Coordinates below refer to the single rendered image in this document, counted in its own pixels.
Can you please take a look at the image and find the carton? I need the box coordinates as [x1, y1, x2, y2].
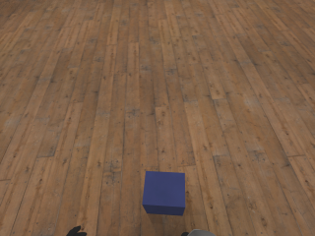
[142, 171, 186, 216]

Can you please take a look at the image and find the left robot hand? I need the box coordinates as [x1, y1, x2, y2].
[66, 225, 87, 236]

